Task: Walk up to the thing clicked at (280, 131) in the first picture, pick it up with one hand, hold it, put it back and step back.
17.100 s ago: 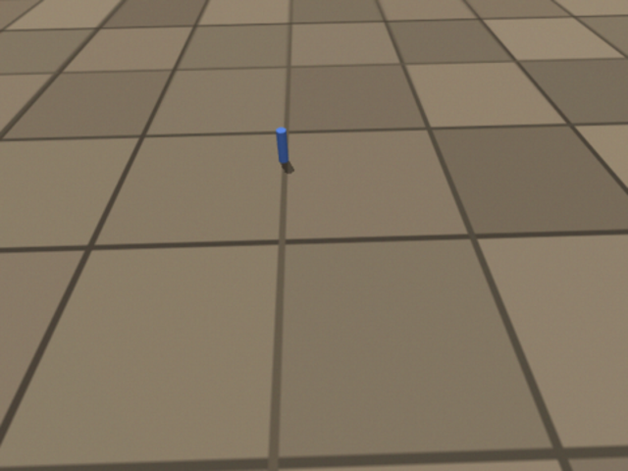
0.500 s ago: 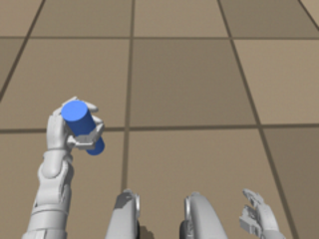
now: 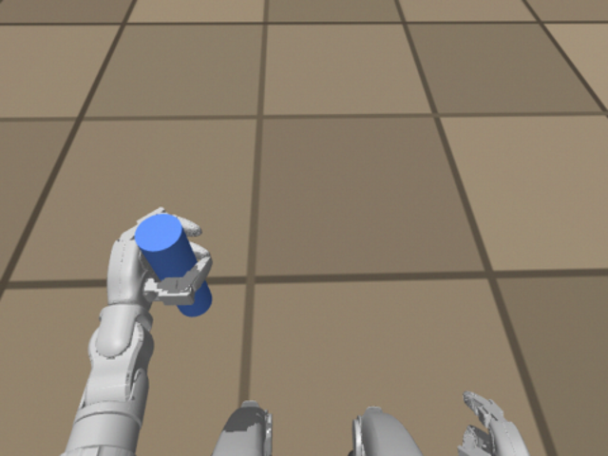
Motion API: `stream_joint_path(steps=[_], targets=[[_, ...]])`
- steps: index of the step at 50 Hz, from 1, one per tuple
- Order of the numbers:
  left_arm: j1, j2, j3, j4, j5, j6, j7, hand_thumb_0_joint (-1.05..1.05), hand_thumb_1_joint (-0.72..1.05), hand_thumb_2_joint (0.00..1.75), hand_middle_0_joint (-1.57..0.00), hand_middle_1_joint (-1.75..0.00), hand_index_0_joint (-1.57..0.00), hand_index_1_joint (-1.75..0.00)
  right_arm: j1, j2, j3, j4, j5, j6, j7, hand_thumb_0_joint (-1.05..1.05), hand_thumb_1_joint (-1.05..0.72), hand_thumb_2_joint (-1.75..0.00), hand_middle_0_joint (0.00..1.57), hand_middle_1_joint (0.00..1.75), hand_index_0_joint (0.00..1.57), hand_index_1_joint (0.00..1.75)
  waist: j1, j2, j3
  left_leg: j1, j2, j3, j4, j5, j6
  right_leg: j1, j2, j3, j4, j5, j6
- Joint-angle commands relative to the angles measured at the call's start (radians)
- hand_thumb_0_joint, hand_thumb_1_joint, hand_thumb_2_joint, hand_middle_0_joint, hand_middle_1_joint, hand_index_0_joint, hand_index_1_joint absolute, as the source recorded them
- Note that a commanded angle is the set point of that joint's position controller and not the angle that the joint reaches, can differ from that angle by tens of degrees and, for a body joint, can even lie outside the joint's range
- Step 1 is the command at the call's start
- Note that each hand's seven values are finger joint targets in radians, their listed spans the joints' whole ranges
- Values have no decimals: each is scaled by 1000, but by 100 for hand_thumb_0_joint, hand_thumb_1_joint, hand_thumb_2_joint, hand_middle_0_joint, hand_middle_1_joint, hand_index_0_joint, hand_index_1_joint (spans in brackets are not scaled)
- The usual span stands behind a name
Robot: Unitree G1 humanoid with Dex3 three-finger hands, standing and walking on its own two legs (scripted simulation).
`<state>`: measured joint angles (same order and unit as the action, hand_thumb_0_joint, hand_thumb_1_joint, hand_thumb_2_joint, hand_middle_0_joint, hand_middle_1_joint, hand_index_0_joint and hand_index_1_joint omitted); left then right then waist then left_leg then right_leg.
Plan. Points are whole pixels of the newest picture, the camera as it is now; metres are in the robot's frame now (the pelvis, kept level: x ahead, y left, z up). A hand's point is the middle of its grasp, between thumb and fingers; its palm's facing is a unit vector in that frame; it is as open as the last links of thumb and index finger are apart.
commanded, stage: lift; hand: left
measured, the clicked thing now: (179, 271) +0.34 +0.19 +0.02
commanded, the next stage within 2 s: hold in 0.60 s
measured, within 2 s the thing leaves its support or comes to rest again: neither
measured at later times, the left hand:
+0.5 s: hand (184, 245) +0.35 +0.16 +0.08, palm faces +0.04 -1.00 +0.00, open 7.1 cm
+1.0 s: hand (182, 231) +0.36 +0.16 +0.10, palm faces +0.05 -1.00 +0.00, open 7.1 cm
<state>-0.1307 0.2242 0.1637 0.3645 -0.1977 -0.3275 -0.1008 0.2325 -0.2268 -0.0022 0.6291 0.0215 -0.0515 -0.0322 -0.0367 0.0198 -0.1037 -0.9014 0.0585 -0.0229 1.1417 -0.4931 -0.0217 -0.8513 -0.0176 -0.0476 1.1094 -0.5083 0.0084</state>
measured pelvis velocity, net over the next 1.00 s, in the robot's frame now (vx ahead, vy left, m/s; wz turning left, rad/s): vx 0.02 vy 0.00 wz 0.00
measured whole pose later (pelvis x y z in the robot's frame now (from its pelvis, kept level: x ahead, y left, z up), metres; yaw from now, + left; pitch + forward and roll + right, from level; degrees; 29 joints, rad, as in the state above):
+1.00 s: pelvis +0.02 +0.00 +0.04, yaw +0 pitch +7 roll -1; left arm -0.15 0.20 0.15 0.44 -0.19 -0.35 -0.11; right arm 0.24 -0.22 -0.01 0.65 0.01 -0.01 -0.03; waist -0.03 0.01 -0.05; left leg -0.58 0.06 0.00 0.88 -0.42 -0.03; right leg -0.55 -0.02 -0.03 0.86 -0.44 0.01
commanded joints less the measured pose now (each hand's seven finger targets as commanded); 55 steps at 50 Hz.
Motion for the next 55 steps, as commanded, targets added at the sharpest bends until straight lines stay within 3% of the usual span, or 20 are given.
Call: stream_joint_path(steps=[1,2,5,8,9,14,16,18,24,25,31,34,38,40,43,45,47,51,53,55], targets=[[-259,140,57,-221,-6,-87,2,0,51,124,-130,-136,-132,-135,8,-139,-57,-120,-1,-33,-12,0,-90,-89,20,30,20,30,0,14,-321,262,-37,4,-195,210,29,199,23,20,-212,268,-15],[-231,135,54,-180,-5,-84,-3,0,50,125,-131,-137,-133,-136,5,-139,-55,-114,0,-31,-10,0,-90,-89,20,30,20,30,-5,2,-275,255,-37,2,-211,189,28,191,25,16,-219,248,-16],[-264,118,36,-217,-9,-90,-11,0,47,123,-129,-135,-131,-134,15,-139,-57,-113,-2,-29,-10,0,-90,-89,20,30,20,30,-4,23,-302,314,-35,2,-228,249,24,221,28,9,-226,300,-20],[-208,126,60,-144,-8,-80,-14,0,49,123,-128,-134,-130,-133,19,-133,-53,-102,-4,-22,-9,0,-89,-89,20,30,20,30,0,-14,-264,296,-38,10,-236,274,29,265,28,13,-249,334,-14],[-261,120,47,-199,-13,-87,-17,0,49,124,-128,-135,-130,-134,16,-136,-55,-108,-4,-22,-8,0,-89,-89,20,30,20,30,0,-8,-283,301,-38,9,-244,281,29,279,26,14,-253,346,-15],[-239,116,47,-139,-9,-90,-30,0,48,123,-130,-135,-132,-134,-5,-134,-54,-113,-3,-17,-6,0,-90,-89,20,30,20,30,1,-13,-222,325,-38,12,-286,197,26,263,27,13,-292,256,-16],[-291,141,62,-208,-14,-105,-29,0,48,123,-130,-135,-131,-134,-8,-135,-56,-114,-3,-21,-8,0,-90,-89,20,30,20,30,12,21,-277,350,-41,17,-290,227,25,304,22,21,-296,286,-15],[-210,110,58,-115,-20,-93,-33,0,46,122,-131,-136,-133,-135,0,-134,-50,-109,-3,-17,-6,0,-90,-89,20,30,20,30,5,-22,-239,338,-40,17,-295,240,27,318,27,17,-303,301,-12],[-305,136,53,-209,-16,-111,-32,0,48,123,-132,-136,-133,-135,8,-134,-54,-104,-5,-11,-11,0,-90,-89,20,30,20,30,2,3,-280,388,-42,27,-302,295,29,362,21,29,-320,373,-8],[-253,120,53,-134,-14,-102,-32,0,48,123,-132,-136,-133,-135,3,-132,-51,-101,-4,-7,-11,0,-90,-89,20,30,20,30,1,-23,-241,375,-44,27,-309,284,30,357,23,25,-325,360,-7],[-248,93,31,-103,-14,-93,-38,0,50,123,-132,-136,-133,-135,-7,-135,-54,-98,-4,-5,-7,0,-90,-89,20,30,20,30,-7,-11,-191,401,-41,25,-336,284,27,342,29,15,-340,353,-13],[-298,140,64,-186,-13,-104,-31,0,52,124,-132,-136,-134,-136,2,-138,-56,-103,-6,1,-11,0,-89,-89,20,30,20,30,12,18,-259,440,-44,29,-341,318,24,385,28,18,-344,379,-14],[-256,90,37,-107,-18,-93,-28,0,51,124,-131,-137,-131,-137,-3,-136,-53,-105,-5,2,-8,0,-90,-90,20,30,20,30,-2,-27,-227,448,-40,25,-347,352,29,385,33,14,-350,410,-11],[-313,120,43,-186,-12,-103,-23,0,49,122,-129,-136,-130,-136,0,-132,-51,-100,-7,6,-8,0,-90,-90,20,30,20,30,7,27,-242,470,-42,27,-351,371,25,395,30,14,-350,419,-13],[-278,92,33,-133,-13,-97,-20,0,48,122,-129,-135,-129,-136,-3,-133,-52,-107,-6,6,-3,0,-90,-90,20,30,20,30,6,-9,-218,461,-38,22,-362,355,25,400,32,10,-361,400,-14],[-299,124,54,-172,-10,-104,-15,0,48,122,-129,-135,-130,-135,-8,-136,-55,-105,-4,8,-4,0,-90,-90,20,30,20,30,16,11,-219,467,-39,23,-376,343,22,407,31,10,-364,390,-16],[-270,91,22,-133,-3,-99,-17,0,49,122,-130,-135,-131,-135,-11,-131,-52,-107,-6,12,-3,0,-90,-90,20,30,20,30,9,7,-191,469,-39,23,-388,323,20,402,32,8,-372,368,-16],[-326,126,39,-223,-4,-102,-12,0,48,121,-129,-135,-130,-135,-15,-133,-54,-110,-4,10,-5,0,-90,-90,20,30,20,30,18,30,-215,484,-44,30,-395,330,20,424,27,13,-388,386,-15],[-239,78,19,-110,-6,-82,-11,0,49,121,-131,-136,-131,-136,-6,-132,-52,-105,-3,10,-4,0,-90,-90,20,30,20,30,6,-34,-193,478,-39,27,-395,339,25,433,30,10,-391,394,-11],[-301,110,33,-180,-8,-91,-12,0,48,122,-130,-136,-131,-136,-20,-134,-54,-109,-3,8,-5,0,-90,-90,20,30,20,30,9,0,-198,492,-43,34,-399,336,25,431,25,18,-401,398,-9]])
